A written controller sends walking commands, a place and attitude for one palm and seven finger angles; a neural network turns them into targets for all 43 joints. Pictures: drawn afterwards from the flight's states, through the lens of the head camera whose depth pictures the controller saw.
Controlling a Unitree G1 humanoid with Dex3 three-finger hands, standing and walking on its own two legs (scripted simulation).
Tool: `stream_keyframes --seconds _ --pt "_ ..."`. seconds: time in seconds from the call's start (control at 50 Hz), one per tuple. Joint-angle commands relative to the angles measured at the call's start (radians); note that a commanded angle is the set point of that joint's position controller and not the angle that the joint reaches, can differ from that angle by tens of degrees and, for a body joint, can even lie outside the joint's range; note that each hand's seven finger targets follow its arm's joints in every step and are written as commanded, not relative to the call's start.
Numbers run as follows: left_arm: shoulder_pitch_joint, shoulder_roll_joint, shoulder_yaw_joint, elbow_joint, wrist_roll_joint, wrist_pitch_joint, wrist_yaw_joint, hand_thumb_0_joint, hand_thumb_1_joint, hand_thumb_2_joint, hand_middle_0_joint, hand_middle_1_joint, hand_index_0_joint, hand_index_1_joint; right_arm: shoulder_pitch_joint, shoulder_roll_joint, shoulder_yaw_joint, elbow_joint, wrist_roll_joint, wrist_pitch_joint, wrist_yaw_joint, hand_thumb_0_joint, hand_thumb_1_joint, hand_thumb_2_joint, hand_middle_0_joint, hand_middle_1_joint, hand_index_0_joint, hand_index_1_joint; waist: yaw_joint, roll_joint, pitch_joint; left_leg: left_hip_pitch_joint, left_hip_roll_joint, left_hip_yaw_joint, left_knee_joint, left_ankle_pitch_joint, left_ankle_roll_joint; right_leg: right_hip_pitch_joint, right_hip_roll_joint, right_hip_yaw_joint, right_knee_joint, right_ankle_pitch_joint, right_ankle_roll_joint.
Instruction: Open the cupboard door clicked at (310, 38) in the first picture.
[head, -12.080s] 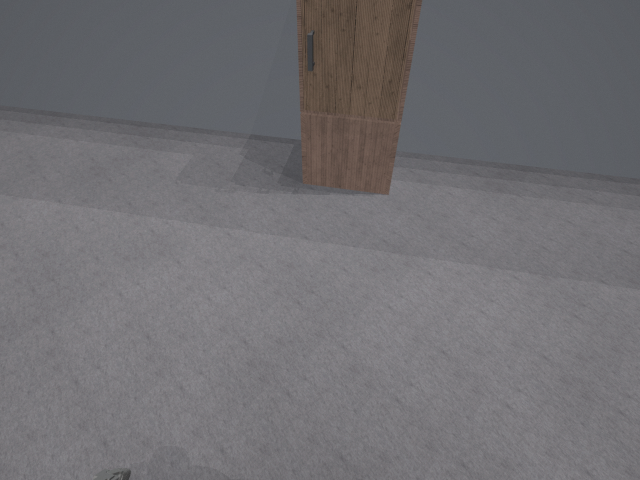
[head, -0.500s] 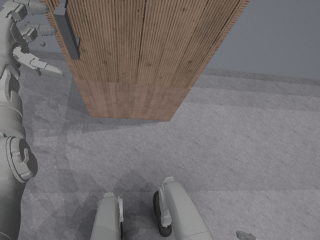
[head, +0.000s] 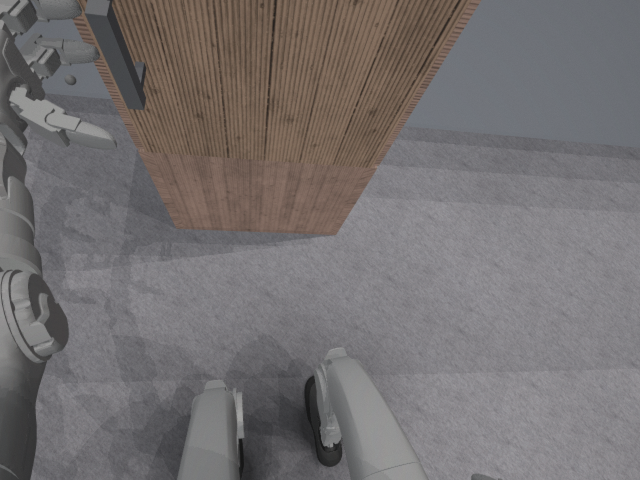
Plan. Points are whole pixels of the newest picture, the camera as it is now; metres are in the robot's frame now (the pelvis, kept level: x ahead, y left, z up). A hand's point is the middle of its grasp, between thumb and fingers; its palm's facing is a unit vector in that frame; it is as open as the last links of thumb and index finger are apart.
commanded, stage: slide the fingers in behind the handle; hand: left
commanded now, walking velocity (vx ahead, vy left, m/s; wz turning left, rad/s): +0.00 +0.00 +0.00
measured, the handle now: (123, 47) +0.59 +0.16 +0.06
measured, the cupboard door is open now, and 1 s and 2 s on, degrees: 0 0 0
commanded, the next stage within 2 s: close the thumb around the handle in 1.36 s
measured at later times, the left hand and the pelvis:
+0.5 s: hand (79, 85) +0.54 +0.20 +0.06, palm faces -0.08 -1.00 -0.01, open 14.2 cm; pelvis +0.00 +0.01 +0.00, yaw +1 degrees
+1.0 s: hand (141, 90) +0.54 +0.14 +0.06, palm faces -0.12 -0.99 -0.03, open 13.9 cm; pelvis +0.01 +0.00 +0.01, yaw +1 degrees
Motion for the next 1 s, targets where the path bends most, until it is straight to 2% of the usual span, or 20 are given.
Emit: stream_keyframes --seconds 0.0,0.1,0.12,0.16,0.22,0.28,0.32,0.4,0.42,0.52,0.56,0.64,0.7,0.72,0.78,0.84,0.88,0.92,0.96,0.98 --pt "-0.424 0.199 -0.011 -0.247 -0.021 -0.071 -0.004 0.0 -0.5 0.3 -0.3 -1.2 -0.3 -1.2 0.195 -0.2 -0.08 -0.031 -0.001 -0.013 -0.013 0.0 -0.9 -0.9 0.2 0.3 0.2 0.3 -0.011 0.237 -0.608 0.36 0.007 0.015 -0.188 0.437 0.029 0.406 0.009 0.003 -0.118 0.222 -0.047" --pt "-0.445 0.152 -0.033 -0.253 -0.029 -0.073 0.016 0.0 -0.5 0.3 -0.3 -1.2 -0.3 -1.2 0.198 -0.204 -0.085 -0.019 -0.004 -0.015 -0.01 0.0 -0.9 -0.9 0.2 0.3 0.2 0.3 -0.025 0.224 -0.592 0.39 0.008 0.002 -0.196 0.431 0.026 0.365 0.009 -0.005 -0.127 0.194 -0.045" --pt "-0.444 0.149 -0.039 -0.248 -0.022 -0.074 0.02 0.0 -0.5 0.3 -0.3 -1.2 -0.3 -1.2 0.2 -0.204 -0.086 -0.012 -0.005 -0.014 -0.01 0.0 -0.9 -0.9 0.2 0.3 0.2 0.3 -0.021 0.249 -0.598 0.403 0.008 0.001 -0.2 0.431 0.019 0.354 0.006 -0.008 -0.126 0.186 -0.044" --pt "-0.439 0.143 -0.038 -0.215 -0.018 -0.072 0.032 0.0 -0.5 0.3 -0.3 -1.2 -0.3 -1.2 0.202 -0.203 -0.084 -0.007 -0.006 -0.013 -0.01 0.0 -0.9 -0.9 0.2 0.3 0.2 0.3 -0.026 0.211 -0.552 0.378 0.007 0.003 -0.205 0.408 0.022 0.357 0.008 -0.007 -0.135 0.174 -0.043" --pt "-0.477 0.087 -0.087 -0.23 -0.011 -0.086 0.042 0.0 -0.5 0.3 -0.3 -1.2 -0.3 -1.2 0.203 -0.2 -0.086 -0.001 -0.012 -0.017 -0.007 0.0 -0.9 -0.9 0.2 0.3 0.2 0.3 -0.035 0.263 -0.576 0.431 0.006 -0.01 -0.208 0.432 0.012 0.313 0.005 -0.015 -0.127 0.171 -0.047" --pt "-0.477 0.065 -0.099 -0.208 -0.009 -0.087 0.052 0.0 -0.5 0.3 -0.3 -1.2 -0.3 -1.2 0.208 -0.198 -0.088 0.007 -0.015 -0.015 -0.004 0.0 -0.9 -0.9 0.2 0.3 0.2 0.3 -0.044 0.233 -0.561 0.424 0.005 -0.012 -0.206 0.434 0.013 0.318 0.005 -0.018 -0.13 0.177 -0.047" --pt "-0.479 0.048 -0.109 -0.214 -0.008 -0.095 0.052 0.0 -0.5 0.3 -0.3 -1.2 -0.3 -1.2 0.21 -0.198 -0.091 0.009 -0.017 -0.015 -0.002 0.0 -0.9 -0.9 0.2 0.3 0.2 0.3 -0.037 0.268 -0.581 0.459 0.006 -0.017 -0.208 0.463 0.003 0.302 0.004 -0.022 -0.125 0.185 -0.051" --pt "-0.489 -0.012 -0.148 -0.222 -0.016 -0.098 0.057 0.0 -0.5 0.3 -0.3 -1.2 -0.3 -1.2 0.209 -0.193 -0.095 0.012 -0.02 -0.013 0.001 0.0 -0.9 -0.9 0.2 0.3 0.2 0.3 -0.051 0.257 -0.576 0.477 0.004 -0.022 -0.206 0.485 0.002 0.291 0.004 -0.027 -0.126 0.198 -0.053" --pt "-0.487 -0.007 -0.147 -0.243 -0.012 -0.103 0.058 0.0 -0.5 0.3 -0.3 -1.2 -0.3 -1.2 0.209 -0.195 -0.098 0.016 -0.021 -0.01 0.003 0.0 -0.9 -0.9 0.2 0.3 0.2 0.3 -0.039 0.283 -0.601 0.512 0.007 -0.029 -0.211 0.514 -0.01 0.286 0.002 -0.03 -0.122 0.201 -0.054" --pt "-0.484 -0.104 -0.214 -0.281 -0.022 -0.11 0.071 0.0 -0.5 0.3 -0.3 -1.2 -0.3 -1.2 0.206 -0.187 -0.107 0.027 -0.023 -0.007 0.012 0.0 -0.9 -0.9 0.2 0.3 0.2 0.3 -0.051 0.289 -0.619 0.581 0.009 -0.038 -0.214 0.577 -0.021 0.271 0.003 -0.037 -0.133 0.225 -0.053" --pt "-0.451 -0.125 -0.219 -0.254 -0.026 -0.106 0.08 0.0 -0.5 0.3 -0.3 -1.2 -0.3 -1.2 0.202 -0.184 -0.109 0.031 -0.022 -0.004 0.014 0.0 -0.9 -0.9 0.2 0.3 0.2 0.3 -0.049 0.265 -0.581 0.567 0.008 -0.035 -0.222 0.559 -0.021 0.277 0.004 -0.04 -0.142 0.219 -0.053" --pt "-0.488 -0.075 -0.157 -0.217 -0.031 -0.111 0.124 0.0 -0.5 0.3 -0.3 -1.2 -0.3 -1.2 0.192 -0.18 -0.1 0.025 -0.023 -0.005 0.007 0.0 -0.9 -0.9 0.2 0.3 0.2 0.3 -0.042 0.228 -0.547 0.472 -0.003 -0.022 -0.224 0.462 -0.005 0.313 0.002 -0.029 -0.139 0.192 -0.052" --pt "-0.479 0.046 -0.058 -0.231 -0.006 -0.146 0.175 0.0 -0.5 0.3 -0.3 -1.2 -0.3 -1.2 0.192 -0.177 -0.091 0.0 -0.031 -0.007 0.009 0.0 -0.9 -0.9 0.2 0.3 0.2 0.3 -0.014 0.214 -0.577 0.429 -0.006 -0.013 -0.218 0.478 0.001 0.376 0.003 -0.018 -0.122 0.215 -0.056" --pt "-0.47 -0.024 -0.122 -0.249 0.008 -0.159 0.176 0.0 -0.5 0.3 -0.3 -1.2 -0.3 -1.2 0.184 -0.165 -0.092 -0.008 -0.03 -0.009 0.017 0.0 -0.9 -0.9 0.2 0.3 0.2 0.3 -0.017 0.25 -0.593 0.453 -0.008 -0.008 -0.219 0.498 -0.003 0.373 0.001 -0.014 -0.123 0.227 -0.053" --pt "-0.427 -0.083 -0.158 -0.24 0.008 -0.168 0.175 0.0 -0.5 0.3 -0.3 -1.2 -0.3 -1.2 0.182 -0.17 -0.103 -0.007 -0.028 0.001 0.024 0.0 -0.9 -0.9 0.2 0.3 0.2 0.3 -0.025 0.216 -0.587 0.484 0.0 -0.014 -0.223 0.516 -0.007 0.362 0.001 -0.019 -0.129 0.231 -0.049" --pt "-0.441 -0.086 -0.15 -0.224 -0.011 -0.153 0.168 0.0 -0.5 0.3 -0.3 -1.2 -0.3 -1.2 0.181 -0.171 -0.102 -0.009 -0.023 0.006 0.019 0.0 -0.9 -0.9 0.2 0.3 0.2 0.3 -0.033 0.184 -0.576 0.444 -0.002 -0.005 -0.226 0.471 0.004 0.39 0.001 -0.015 -0.134 0.23 -0.046" --pt "-0.415 -0.032 -0.094 -0.225 -0.015 -0.147 0.177 0.0 -0.5 0.3 -0.3 -1.2 -0.3 -1.2 0.183 -0.171 -0.101 -0.015 -0.023 0.005 0.017 0.0 -0.9 -0.9 0.2 0.3 0.2 0.3 -0.014 0.155 -0.598 0.396 -0.007 0.011 -0.221 0.451 0.012 0.451 -0.001 -0.003 -0.135 0.251 -0.045" --pt "-0.396 -0.061 -0.123 -0.253 -0.006 -0.157 0.177 0.0 -0.5 0.3 -0.3 -1.2 -0.3 -1.2 0.18 -0.162 -0.101 -0.022 -0.023 0.002 0.021 0.0 -0.9 -0.9 0.2 0.3 0.2 0.3 -0.003 0.186 -0.628 0.414 -0.011 0.015 -0.223 0.468 0.01 0.459 -0.002 0.001 -0.129 0.27 -0.046" --pt "-0.397 -0.081 -0.136 -0.243 -0.008 -0.159 0.18 0.0 -0.5 0.3 -0.3 -1.2 -0.3 -1.2 0.179 -0.16 -0.103 -0.018 -0.021 0.004 0.021 0.0 -0.9 -0.9 0.2 0.3 0.2 0.3 -0.012 0.154 -0.591 0.394 -0.01 0.018 -0.226 0.444 0.013 0.463 -0.001 0.003 -0.139 0.26 -0.044" --pt "-0.4 -0.056 -0.114 -0.228 -0.008 -0.157 0.184 0.0 -0.5 0.3 -0.3 -1.2 -0.3 -1.2 0.179 -0.163 -0.102 -0.016 -0.02 0.004 0.018 0.0 -0.9 -0.9 0.2 0.3 0.2 0.3 -0.014 0.129 -0.57 0.361 -0.01 0.022 -0.227 0.413 0.017 0.474 -0.002 0.007 -0.145 0.245 -0.042"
